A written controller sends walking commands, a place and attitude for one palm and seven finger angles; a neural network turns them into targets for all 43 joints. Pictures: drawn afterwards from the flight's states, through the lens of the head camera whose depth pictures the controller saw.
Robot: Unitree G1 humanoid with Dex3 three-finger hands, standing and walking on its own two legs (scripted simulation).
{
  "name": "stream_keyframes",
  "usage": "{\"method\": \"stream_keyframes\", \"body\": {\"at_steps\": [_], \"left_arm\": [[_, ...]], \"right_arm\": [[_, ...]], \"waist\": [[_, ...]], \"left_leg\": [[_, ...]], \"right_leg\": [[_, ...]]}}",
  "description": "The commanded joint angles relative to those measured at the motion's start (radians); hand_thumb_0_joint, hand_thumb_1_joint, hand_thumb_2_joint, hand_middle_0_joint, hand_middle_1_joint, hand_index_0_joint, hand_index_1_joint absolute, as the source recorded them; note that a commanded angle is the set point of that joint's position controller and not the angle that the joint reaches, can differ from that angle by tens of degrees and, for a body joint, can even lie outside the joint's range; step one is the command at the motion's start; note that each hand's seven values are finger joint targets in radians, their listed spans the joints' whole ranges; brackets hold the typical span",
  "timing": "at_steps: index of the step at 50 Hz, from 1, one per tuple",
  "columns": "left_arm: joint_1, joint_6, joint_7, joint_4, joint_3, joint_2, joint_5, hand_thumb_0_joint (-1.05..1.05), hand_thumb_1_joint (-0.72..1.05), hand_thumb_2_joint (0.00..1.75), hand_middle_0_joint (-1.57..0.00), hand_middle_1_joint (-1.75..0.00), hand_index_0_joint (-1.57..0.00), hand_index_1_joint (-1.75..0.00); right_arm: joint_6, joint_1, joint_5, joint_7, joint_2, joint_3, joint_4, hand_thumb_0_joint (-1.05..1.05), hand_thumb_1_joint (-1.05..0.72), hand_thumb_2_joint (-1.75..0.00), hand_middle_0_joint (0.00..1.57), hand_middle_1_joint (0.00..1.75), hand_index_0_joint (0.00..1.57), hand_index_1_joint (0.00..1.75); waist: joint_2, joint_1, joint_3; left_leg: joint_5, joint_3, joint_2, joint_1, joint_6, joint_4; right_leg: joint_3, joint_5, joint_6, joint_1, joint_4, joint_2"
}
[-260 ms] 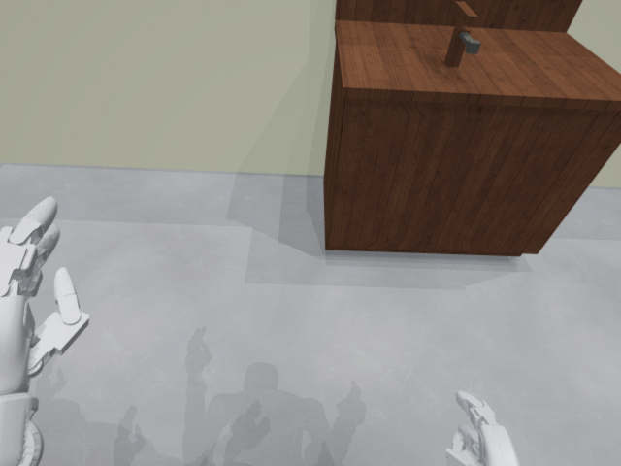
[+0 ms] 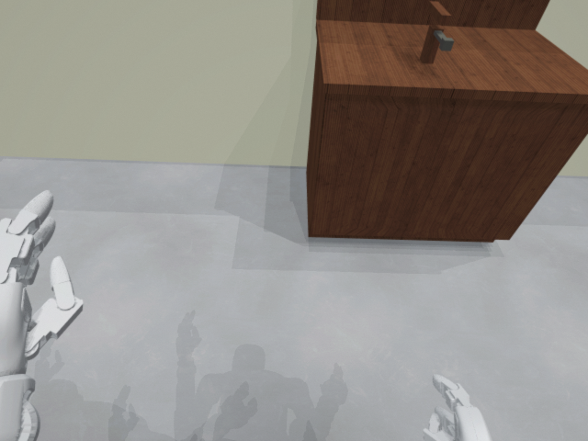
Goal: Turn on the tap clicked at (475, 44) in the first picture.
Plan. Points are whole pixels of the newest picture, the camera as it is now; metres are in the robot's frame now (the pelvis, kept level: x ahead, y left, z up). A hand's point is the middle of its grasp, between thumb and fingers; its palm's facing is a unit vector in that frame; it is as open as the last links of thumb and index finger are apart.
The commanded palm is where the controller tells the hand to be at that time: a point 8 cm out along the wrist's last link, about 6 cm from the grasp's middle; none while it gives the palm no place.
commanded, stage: look at it before walking up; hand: left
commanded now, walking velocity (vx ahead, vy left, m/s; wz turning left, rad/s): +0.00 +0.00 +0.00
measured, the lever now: (446, 44) +1.14 -0.36 +0.10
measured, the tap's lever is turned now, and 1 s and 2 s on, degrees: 0 0 0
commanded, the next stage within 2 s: walk to a spot facing it in 0.14 s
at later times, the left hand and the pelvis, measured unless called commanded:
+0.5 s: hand (100, 298) +0.22 +0.22 +0.15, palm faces +0.38 -0.85 -0.36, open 7.4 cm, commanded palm +0.17 +0.26 +0.18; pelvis -0.01 -0.01 -0.01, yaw -5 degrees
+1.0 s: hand (193, 282) +0.24 +0.13 +0.16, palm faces +0.17 -0.89 -0.42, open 7.4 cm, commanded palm +0.21 +0.19 +0.18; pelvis -0.03 -0.03 -0.03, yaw -19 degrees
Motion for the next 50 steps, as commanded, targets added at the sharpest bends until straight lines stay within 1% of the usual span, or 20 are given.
{"method": "stream_keyframes", "body": {"at_steps": [1,10,13,15,23,27,29,32,36,38,39,40,41,43,44,46,47,48,49,50], "left_arm": [[-0.099,-0.060,0.020,-0.218,0.100,0.162,-0.003,0.00,0.90,0.90,-0.20,-0.30,-0.20,-0.30],[-0.085,-0.066,0.023,-0.223,0.104,0.158,0.001,0.00,0.90,0.90,-0.20,-0.30,-0.20,-0.30],[-0.072,-0.064,0.021,-0.208,0.110,0.158,-0.001,0.00,0.90,0.90,-0.20,-0.30,-0.20,-0.30],[-0.082,-0.063,0.019,-0.205,0.111,0.155,-0.005,0.00,0.90,0.90,-0.20,-0.30,-0.20,-0.30],[-0.137,-0.051,0.019,-0.228,0.104,0.145,-0.007,0.00,0.90,0.90,-0.20,-0.30,-0.20,-0.30],[-0.129,-0.045,0.018,-0.263,0.135,0.176,-0.014,0.00,0.90,0.90,-0.20,-0.30,-0.20,-0.30],[-0.126,-0.049,0.017,-0.287,0.137,0.180,-0.017,0.00,0.90,0.90,-0.20,-0.30,-0.20,-0.30],[-0.084,-0.054,0.027,-0.308,0.179,0.210,-0.020,0.00,0.90,0.90,-0.20,-0.30,-0.20,-0.30],[-0.027,-0.057,0.028,-0.299,0.199,0.203,-0.027,0.00,0.90,0.90,-0.20,-0.30,-0.20,-0.30],[-0.011,-0.055,0.021,-0.289,0.198,0.193,-0.029,0.00,0.90,0.90,-0.20,-0.30,-0.20,-0.30],[0.000,-0.054,0.018,-0.282,0.199,0.188,-0.032,0.00,0.90,0.90,-0.20,-0.30,-0.20,-0.30],[-0.006,-0.056,0.015,-0.292,0.186,0.179,-0.032,0.00,0.90,0.90,-0.20,-0.30,-0.20,-0.30],[-0.010,-0.059,0.016,-0.282,0.186,0.184,-0.029,0.00,0.90,0.90,-0.20,-0.30,-0.20,-0.30],[-0.063,-0.066,0.010,-0.322,0.151,0.169,-0.033,0.00,0.90,0.90,-0.20,-0.30,-0.20,-0.30],[-0.083,-0.062,0.006,-0.303,0.128,0.153,-0.029,0.00,0.90,0.90,-0.20,-0.30,-0.20,-0.30],[-0.138,-0.053,0.007,-0.273,0.100,0.146,-0.018,0.00,0.90,0.90,-0.20,-0.30,-0.20,-0.30],[-0.161,-0.043,0.007,-0.257,0.099,0.154,-0.014,0.00,0.90,0.90,-0.20,-0.30,-0.20,-0.30],[-0.191,-0.040,0.013,-0.253,0.106,0.188,-0.001,0.00,0.90,0.90,-0.20,-0.30,-0.20,-0.30],[-0.181,-0.031,0.024,-0.210,0.150,0.227,-0.011,0.00,0.90,0.90,-0.20,-0.30,-0.20,-0.30],[-0.138,-0.023,0.030,-0.156,0.154,0.210,-0.016,0.00,0.90,0.90,-0.20,-0.30,-0.20,-0.30]], "right_arm": [[-0.053,-0.101,-0.003,-0.011,-0.123,-0.047,-0.155,0.00,-0.90,-0.90,0.20,0.30,0.20,0.30],[-0.062,-0.096,-0.003,-0.010,-0.122,-0.048,-0.154,0.00,-0.90,-0.90,0.20,0.30,0.20,0.30],[-0.063,-0.098,-0.002,-0.010,-0.121,-0.049,-0.156,0.00,-0.90,-0.90,0.20,0.30,0.20,0.30],[-0.059,-0.097,0.001,-0.007,-0.124,-0.055,-0.159,0.00,-0.90,-0.90,0.20,0.30,0.20,0.30],[-0.046,-0.104,0.007,-0.001,-0.125,-0.066,-0.184,0.00,-0.90,-0.90,0.20,0.30,0.20,0.30],[-0.028,-0.106,0.006,0.005,-0.121,-0.072,-0.197,0.00,-0.90,-0.90,0.20,0.30,0.20,0.30],[-0.019,-0.100,0.003,0.014,-0.110,-0.071,-0.202,0.00,-0.90,-0.90,0.20,0.30,0.20,0.30],[-0.005,-0.103,-0.003,0.025,-0.106,-0.071,-0.195,0.00,-0.90,-0.90,0.20,0.30,0.20,0.30],[0.013,-0.112,-0.002,0.025,-0.108,-0.071,-0.203,0.00,-0.90,-0.90,0.20,0.30,0.20,0.30],[0.018,-0.126,0.008,0.019,-0.119,-0.075,-0.215,0.00,-0.90,-0.90,0.20,0.30,0.20,0.30],[0.017,-0.132,0.011,0.016,-0.121,-0.072,-0.221,0.00,-0.90,-0.90,0.20,0.30,0.20,0.30],[0.009,-0.120,0.015,0.016,-0.111,-0.071,-0.220,0.00,-0.90,-0.90,0.20,0.30,0.20,0.30],[-0.001,-0.105,0.010,0.018,-0.110,-0.071,-0.210,0.00,-0.90,-0.90,0.20,0.30,0.20,0.30],[-0.018,-0.080,0.007,0.025,-0.119,-0.071,-0.201,0.00,-0.90,-0.90,0.20,0.30,0.20,0.30],[-0.023,-0.072,0.007,0.035,-0.129,-0.072,-0.196,0.00,-0.90,-0.90,0.20,0.30,0.20,0.30],[-0.036,-0.067,0.012,0.051,-0.136,-0.070,-0.195,0.00,-0.90,-0.90,0.20,0.30,0.20,0.30],[-0.041,-0.071,0.017,0.050,-0.133,-0.072,-0.201,0.00,-0.90,-0.90,0.20,0.30,0.20,0.30],[-0.038,-0.078,0.012,0.049,-0.121,-0.069,-0.211,0.00,-0.90,-0.90,0.20,0.30,0.20,0.30],[-0.039,-0.118,-0.001,0.041,-0.120,-0.064,-0.218,0.00,-0.90,-0.90,0.20,0.30,0.20,0.30],[-0.031,-0.105,-0.010,0.039,-0.113,-0.065,-0.194,0.00,-0.90,-0.90,0.20,0.30,0.20,0.30]], "waist": [[0.056,-0.007,-0.080],[0.079,-0.006,-0.082],[0.047,-0.005,-0.078],[0.023,-0.005,-0.087],[0.075,0.009,-0.081],[0.023,0.010,-0.088],[-0.051,0.002,-0.087],[-0.080,0.000,-0.108],[-0.030,0.003,-0.138],[0.079,0.008,-0.140],[0.192,0.011,-0.128],[0.256,0.013,-0.123],[0.260,0.015,-0.114],[0.204,0.008,-0.096],[0.182,0.010,-0.082],[0.133,0.014,-0.066],[0.016,0.015,-0.036],[-0.233,0.008,-0.031],[-0.362,0.016,-0.032],[-0.284,0.013,-0.061]], "left_leg": [[-0.030,-0.048,0.055,-0.063,0.000,-0.141],[-0.089,-0.059,0.059,-0.088,0.002,-0.159],[-0.068,-0.050,0.063,-0.081,-0.002,-0.147],[-0.043,-0.038,0.077,-0.044,-0.005,-0.119],[-0.118,-0.031,0.170,-0.064,0.014,-0.079],[-0.186,0.016,0.145,-0.051,0.003,0.025],[-0.229,0.043,0.095,-0.027,-0.015,0.108],[-0.230,0.046,0.067,0.014,-0.031,0.157],[-0.126,0.003,0.128,0.079,-0.008,0.050],[-0.099,-0.063,0.226,0.073,0.030,-0.019],[-0.093,-0.112,0.315,0.035,0.066,-0.093],[-0.032,-0.136,0.394,0.041,0.109,-0.136],[0.033,-0.131,0.435,0.037,0.137,-0.138],[0.202,-0.033,0.433,0.048,0.117,-0.061],[0.230,0.052,0.403,0.022,0.077,-0.018],[0.157,0.132,0.331,-0.014,0.009,0.112],[0.070,0.171,0.258,-0.023,-0.021,0.250],[-0.162,0.177,0.137,-0.162,-0.062,0.454],[-0.425,0.106,0.043,-0.307,-0.086,0.627],[-0.372,0.016,0.074,-0.313,-0.088,0.701]], "right_leg": [[0.025,0.034,-0.019,0.097,-0.051,-0.018],[0.020,0.003,-0.020,0.110,-0.038,-0.012],[0.031,0.023,-0.021,0.097,-0.040,-0.013],[0.057,0.047,-0.026,0.051,-0.028,-0.012],[0.095,0.029,-0.025,-0.064,0.132,-0.002],[0.182,0.015,-0.049,-0.151,0.119,-0.038],[0.291,-0.019,-0.078,-0.213,0.045,-0.084],[0.393,-0.066,-0.111,-0.250,-0.015,-0.119],[0.310,0.018,-0.079,-0.250,0.096,-0.052],[0.208,-0.042,-0.038,-0.275,0.244,0.019],[0.131,-0.153,-0.013,-0.274,0.395,0.047],[0.054,-0.278,0.009,-0.296,0.534,0.044],[0.021,-0.319,0.020,-0.298,0.593,0.014],[0.007,-0.309,0.022,-0.270,0.522,-0.027],[-0.022,-0.281,0.020,-0.204,0.447,-0.030],[-0.068,-0.154,0.012,-0.071,0.242,-0.007],[0.006,0.017,-0.015,-0.069,0.099,-0.025],[0.271,0.343,-0.092,-0.017,0.005,-0.160],[0.514,0.497,-0.180,0.001,-0.063,-0.288],[0.510,0.355,-0.198,0.019,-0.080,-0.299]]}}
